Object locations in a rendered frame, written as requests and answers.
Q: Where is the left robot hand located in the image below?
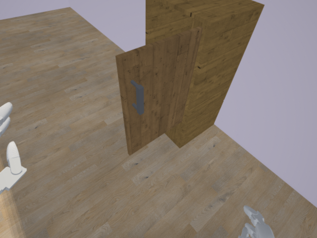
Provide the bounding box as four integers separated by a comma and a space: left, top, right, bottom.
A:
0, 102, 27, 194

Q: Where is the cupboard door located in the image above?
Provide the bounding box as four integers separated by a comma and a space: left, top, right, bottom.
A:
115, 26, 203, 155

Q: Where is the handle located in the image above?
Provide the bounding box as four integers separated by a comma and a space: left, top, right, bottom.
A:
131, 80, 144, 115

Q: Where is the right robot hand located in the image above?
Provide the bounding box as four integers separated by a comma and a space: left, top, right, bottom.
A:
238, 205, 275, 238

